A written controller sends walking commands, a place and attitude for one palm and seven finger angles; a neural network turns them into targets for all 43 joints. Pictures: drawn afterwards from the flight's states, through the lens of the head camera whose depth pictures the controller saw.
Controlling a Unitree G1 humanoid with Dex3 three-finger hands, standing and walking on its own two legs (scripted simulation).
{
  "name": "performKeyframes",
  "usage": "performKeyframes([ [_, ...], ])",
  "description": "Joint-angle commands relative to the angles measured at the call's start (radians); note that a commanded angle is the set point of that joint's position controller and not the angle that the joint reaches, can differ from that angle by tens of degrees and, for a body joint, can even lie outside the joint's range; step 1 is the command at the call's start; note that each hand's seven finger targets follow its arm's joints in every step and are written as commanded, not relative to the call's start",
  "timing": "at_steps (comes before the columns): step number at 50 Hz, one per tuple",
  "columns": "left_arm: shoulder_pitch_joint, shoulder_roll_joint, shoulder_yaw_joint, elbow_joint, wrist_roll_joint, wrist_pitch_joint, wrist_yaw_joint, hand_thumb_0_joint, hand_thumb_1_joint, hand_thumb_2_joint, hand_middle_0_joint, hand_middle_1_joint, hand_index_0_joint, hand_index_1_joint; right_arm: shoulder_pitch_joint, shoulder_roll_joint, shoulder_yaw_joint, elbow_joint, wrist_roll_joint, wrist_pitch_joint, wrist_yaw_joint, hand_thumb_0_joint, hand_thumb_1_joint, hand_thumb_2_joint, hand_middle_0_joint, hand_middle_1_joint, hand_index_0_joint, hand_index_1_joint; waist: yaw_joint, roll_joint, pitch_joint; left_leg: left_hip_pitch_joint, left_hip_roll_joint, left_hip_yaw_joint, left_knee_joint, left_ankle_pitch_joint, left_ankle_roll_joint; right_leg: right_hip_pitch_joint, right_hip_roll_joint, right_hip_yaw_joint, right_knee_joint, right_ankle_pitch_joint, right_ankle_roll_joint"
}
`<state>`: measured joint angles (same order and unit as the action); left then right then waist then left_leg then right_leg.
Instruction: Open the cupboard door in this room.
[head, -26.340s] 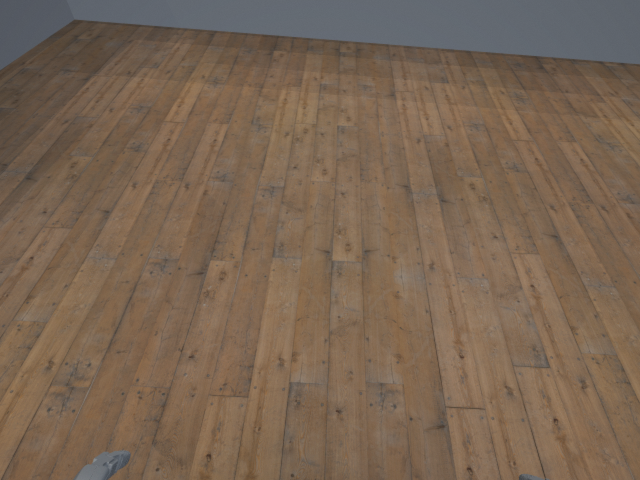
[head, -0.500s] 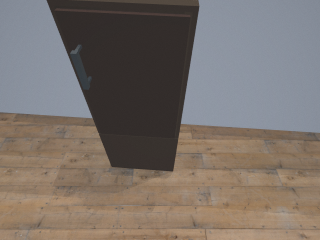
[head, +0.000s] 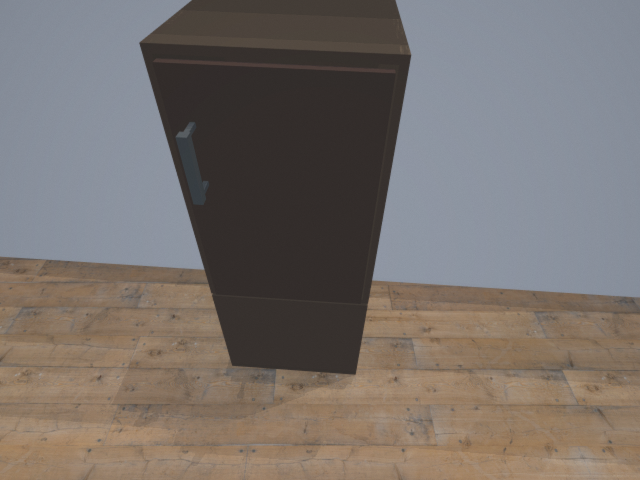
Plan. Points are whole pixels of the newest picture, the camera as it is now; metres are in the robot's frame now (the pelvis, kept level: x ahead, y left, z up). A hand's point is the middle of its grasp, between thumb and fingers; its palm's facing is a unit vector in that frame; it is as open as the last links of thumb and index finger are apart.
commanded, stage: shuffle to correct the standing spot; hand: left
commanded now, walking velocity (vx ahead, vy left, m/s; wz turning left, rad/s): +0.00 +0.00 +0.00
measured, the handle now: (195, 164) +0.61 +0.27 +0.08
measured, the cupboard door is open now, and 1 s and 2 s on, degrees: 0 0 0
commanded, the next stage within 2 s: come to a stop and stand still in 0.46 s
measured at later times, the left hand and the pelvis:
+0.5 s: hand out of the picture -0.01 +0.20 -0.19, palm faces +0.04 -0.99 -0.16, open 7.4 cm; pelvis +0.02 +0.03 -0.01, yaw +0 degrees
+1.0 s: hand out of the picture +0.12 +0.23 -0.18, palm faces +0.08 -0.98 -0.19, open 7.2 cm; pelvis +0.05 +0.05 -0.01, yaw +1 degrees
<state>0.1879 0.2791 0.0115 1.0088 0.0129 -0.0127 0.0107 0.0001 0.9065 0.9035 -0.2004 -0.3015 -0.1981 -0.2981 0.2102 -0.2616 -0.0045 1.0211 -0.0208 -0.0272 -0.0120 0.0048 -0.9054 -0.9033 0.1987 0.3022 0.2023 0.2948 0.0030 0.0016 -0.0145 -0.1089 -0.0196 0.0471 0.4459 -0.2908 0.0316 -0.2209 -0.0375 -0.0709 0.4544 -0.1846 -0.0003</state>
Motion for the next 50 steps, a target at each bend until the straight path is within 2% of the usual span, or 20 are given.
performKeyframes([
  [1,-0.004,0.143,0.028,-0.044,0.001,-0.014,0.010,0.000,0.900,0.900,-0.200,-0.300,-0.200,-0.300,-0.023,-0.187,-0.036,-0.048,0.000,-0.013,-0.009,0.000,-0.900,-0.900,0.200,0.300,0.200,0.300,0.003,0.003,0.039,-0.127,0.139,-0.130,-0.145,0.136,0.015,0.085,-0.085,0.095,-0.065,0.105,-0.029],
  [6,-0.001,0.134,0.021,-0.025,0.002,-0.011,0.010,0.000,0.900,0.900,-0.200,-0.300,-0.200,-0.300,-0.028,-0.179,-0.029,-0.027,0.001,-0.006,-0.004,0.000,-0.900,-0.900,0.200,0.300,0.200,0.300,0.003,-0.001,0.037,-0.128,0.133,-0.126,-0.158,0.073,0.009,0.094,-0.092,0.100,-0.092,0.058,-0.020],
  [10,0.058,0.099,0.016,-0.006,0.008,0.004,0.013,0.000,0.900,0.900,-0.200,-0.300,-0.200,-0.300,0.034,-0.115,-0.014,-0.003,-0.004,0.018,0.003,0.000,-0.900,-0.900,0.200,0.300,0.200,0.300,0.005,-0.029,0.065,-0.166,0.094,-0.094,-0.122,-0.096,0.003,0.061,-0.110,0.138,-0.121,-0.171,-0.025],
  [17,0.136,0.116,0.050,-0.008,0.010,0.013,0.019,0.000,0.900,0.900,-0.200,-0.300,-0.200,-0.300,0.143,-0.057,-0.015,0.012,-0.005,0.032,0.004,0.000,-0.900,-0.900,0.200,0.300,0.200,0.300,0.002,-0.126,0.098,-0.187,0.036,-0.005,0.072,-0.107,0.000,-0.020,-0.226,0.282,-0.232,-0.396,-0.101],
  [20,0.122,0.083,0.054,-0.018,0.010,0.017,0.019,0.000,0.900,0.900,-0.200,-0.300,-0.200,-0.300,0.210,-0.035,-0.015,0.027,-0.001,0.023,0.003,0.000,-0.900,-0.900,0.200,0.300,0.200,0.300,-0.020,-0.025,0.107,-0.119,0.056,-0.030,-0.027,-0.082,0.010,-0.077,-0.169,0.183,-0.123,-0.310,-0.087],
  [22,0.119,0.011,0.041,-0.024,0.013,0.021,0.014,0.000,0.900,0.900,-0.200,-0.300,-0.200,-0.300,0.249,-0.068,-0.023,0.037,-0.002,0.014,-0.002,0.000,-0.900,-0.900,0.200,0.300,0.200,0.300,-0.026,0.154,0.121,-0.102,0.170,-0.191,-0.170,-0.086,0.055,-0.118,-0.042,0.013,0.099,-0.194,-0.038],
  [23,0.096,-0.023,0.031,-0.034,0.019,0.019,0.013,0.000,0.900,0.900,-0.200,-0.300,-0.200,-0.300,0.271,-0.095,-0.033,0.040,0.000,0.011,-0.009,0.000,-0.900,-0.900,0.200,0.300,0.200,0.300,-0.034,0.234,0.148,-0.052,0.235,-0.290,-0.225,-0.014,0.099,-0.209,0.006,-0.043,0.216,-0.197,-0.018],
  [24,0.070,-0.033,0.025,-0.048,0.021,0.014,0.015,0.000,0.900,0.900,-0.200,-0.300,-0.200,-0.300,0.289,-0.080,-0.032,0.043,0.000,0.007,-0.016,0.000,-0.900,-0.900,0.200,0.300,0.200,0.300,-0.046,0.210,0.167,0.016,0.264,-0.325,-0.228,0.120,0.145,-0.308,0.010,-0.022,0.315,-0.285,-0.018],
  [27,0.063,-0.063,0.026,-0.042,0.010,0.002,0.011,0.000,0.900,0.900,-0.200,-0.300,-0.200,-0.300,0.295,-0.041,-0.020,0.052,-0.002,-0.006,-0.028,0.000,-0.900,-0.900,0.200,0.300,0.200,0.300,-0.035,0.119,0.135,0.116,0.261,-0.246,-0.136,0.542,0.192,-0.333,-0.034,-0.004,0.387,-0.316,-0.030],
  [31,0.081,-0.110,0.020,-0.029,0.001,0.006,0.016,0.000,0.900,0.900,-0.200,-0.300,-0.200,-0.300,0.290,-0.016,-0.017,0.064,0.002,-0.015,-0.041,0.000,-0.900,-0.900,0.200,0.300,0.200,0.300,-0.015,0.066,0.110,0.067,0.221,-0.164,-0.099,0.820,0.145,-0.184,-0.015,-0.032,0.262,-0.181,-0.021],
  [34,0.152,-0.090,0.025,-0.003,-0.006,0.005,0.035,0.000,0.900,0.900,-0.200,-0.300,-0.200,-0.300,0.262,-0.005,-0.020,0.077,0.016,-0.020,-0.054,0.000,-0.900,-0.900,0.200,0.300,0.200,0.300,0.031,0.042,0.060,0.036,0.205,-0.127,-0.025,0.983,0.064,-0.006,-0.010,-0.007,0.075,0.014,-0.024],
  [36,0.247,-0.017,0.042,0.032,-0.002,-0.008,0.047,0.000,0.900,0.900,-0.200,-0.300,-0.200,-0.300,0.250,-0.002,-0.033,0.069,0.028,-0.020,-0.054,0.000,-0.900,-0.900,0.200,0.300,0.200,0.300,0.057,-0.019,-0.010,-0.108,0.141,-0.103,0.121,0.744,-0.008,0.233,-0.105,0.126,0.046,0.422,-0.088],
  [38,0.248,0.025,0.042,0.036,-0.007,-0.007,0.051,0.000,0.900,0.900,-0.200,-0.300,-0.200,-0.300,0.277,0.063,-0.036,0.070,0.032,0.001,-0.046,0.000,-0.900,-0.900,0.200,0.300,0.200,0.300,0.022,-0.086,-0.033,-0.216,0.034,-0.054,0.226,0.024,-0.034,0.262,-0.331,0.245,0.049,0.826,-0.222],
  [39,0.223,-0.001,0.041,0.034,-0.004,-0.007,0.055,0.000,0.900,0.900,-0.200,-0.300,-0.200,-0.300,0.254,0.104,-0.034,0.074,0.028,0.021,-0.047,0.000,-0.900,-0.900,0.200,0.300,0.200,0.300,0.015,-0.178,-0.011,-0.208,0.045,-0.032,0.283,-0.195,-0.036,0.205,-0.342,0.239,0.007,0.849,-0.251],
  [40,0.178,-0.011,0.036,0.021,0.004,-0.001,0.058,0.000,0.900,0.900,-0.200,-0.300,-0.200,-0.300,0.230,0.113,-0.035,0.074,0.027,0.030,-0.046,0.000,-0.900,-0.900,0.200,0.300,0.200,0.300,0.008,-0.175,0.026,-0.204,0.058,-0.046,0.307,-0.256,-0.033,0.130,-0.334,0.227,-0.018,0.789,-0.253],
  [42,0.088,-0.014,0.035,-0.014,0.010,0.010,0.056,0.000,0.900,0.900,-0.200,-0.300,-0.200,-0.300,0.236,0.127,-0.037,0.077,0.023,0.041,-0.036,0.000,-0.900,-0.900,0.200,0.300,0.200,0.300,-0.026,-0.167,0.064,-0.146,0.074,-0.034,0.199,-0.209,-0.033,0.006,-0.286,0.163,-0.045,0.567,-0.211],
  [44,0.046,-0.007,0.045,-0.037,0.000,0.021,0.051,0.000,0.900,0.900,-0.200,-0.300,-0.200,-0.300,0.297,0.131,-0.040,0.106,0.017,0.036,-0.029,0.000,-0.900,-0.900,0.200,0.300,0.200,0.300,-0.053,-0.088,0.045,-0.043,0.065,0.004,0.011,0.059,-0.035,-0.060,-0.209,0.121,0.006,0.308,-0.132],
  [46,0.056,-0.042,0.045,-0.056,-0.007,0.034,0.041,0.000,0.900,0.900,-0.200,-0.300,-0.200,-0.300,0.253,0.067,-0.050,0.079,0.001,0.029,-0.030,0.000,-0.900,-0.900,0.200,0.300,0.200,0.300,-0.024,0.056,0.066,-0.108,0.168,-0.116,-0.067,0.117,0.005,-0.096,-0.080,0.063,0.043,0.037,-0.050],
  [48,0.059,-0.054,0.043,-0.055,0.006,0.042,0.041,0.000,0.900,0.900,-0.200,-0.300,-0.200,-0.300,0.126,0.040,-0.051,0.032,-0.002,0.023,-0.020,0.000,-0.900,-0.900,0.200,0.300,0.200,0.300,0.015,0.144,0.131,-0.291,0.232,-0.171,-0.179,0.056,0.043,0.031,-0.034,0.022,0.082,-0.038,-0.009],
  [50,0.102,-0.080,0.035,-0.036,0.012,0.038,0.035,0.000,0.900,0.900,-0.200,-0.300,-0.200,-0.300,0.084,0.029,-0.047,0.013,-0.001,0.016,-0.024,0.000,-0.900,-0.900,0.200,0.300,0.200,0.300,0.030,0.077,0.134,-0.287,0.220,-0.156,-0.181,0.050,0.041,0.046,-0.039,0.033,0.070,-0.001,-0.010],
])
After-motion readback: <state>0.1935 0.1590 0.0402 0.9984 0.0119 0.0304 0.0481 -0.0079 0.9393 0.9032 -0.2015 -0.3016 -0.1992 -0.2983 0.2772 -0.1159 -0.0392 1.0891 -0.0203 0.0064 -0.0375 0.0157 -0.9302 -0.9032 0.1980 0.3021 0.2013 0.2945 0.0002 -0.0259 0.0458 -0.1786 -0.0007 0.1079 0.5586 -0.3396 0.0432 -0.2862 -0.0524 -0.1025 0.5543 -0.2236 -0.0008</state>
